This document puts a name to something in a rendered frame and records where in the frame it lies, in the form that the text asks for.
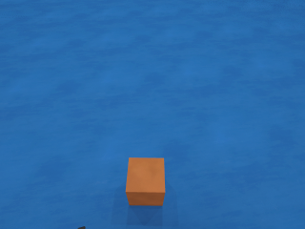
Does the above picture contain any carton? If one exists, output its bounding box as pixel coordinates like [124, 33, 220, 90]
[125, 157, 166, 206]

